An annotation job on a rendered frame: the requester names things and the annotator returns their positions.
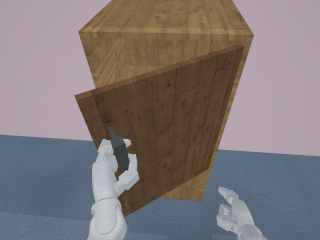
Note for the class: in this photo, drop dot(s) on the robot left hand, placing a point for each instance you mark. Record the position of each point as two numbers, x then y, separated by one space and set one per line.
103 172

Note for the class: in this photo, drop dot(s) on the robot right forearm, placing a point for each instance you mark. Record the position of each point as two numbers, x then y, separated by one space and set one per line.
249 232

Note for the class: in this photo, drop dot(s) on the handle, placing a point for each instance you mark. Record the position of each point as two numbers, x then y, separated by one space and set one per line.
120 150

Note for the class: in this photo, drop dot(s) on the robot right hand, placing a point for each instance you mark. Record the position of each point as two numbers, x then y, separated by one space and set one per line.
231 218

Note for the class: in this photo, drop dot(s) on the robot left forearm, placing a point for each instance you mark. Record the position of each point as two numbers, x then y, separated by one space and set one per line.
107 222

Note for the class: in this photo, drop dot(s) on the cupboard door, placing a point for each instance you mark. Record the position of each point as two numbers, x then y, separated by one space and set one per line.
172 116

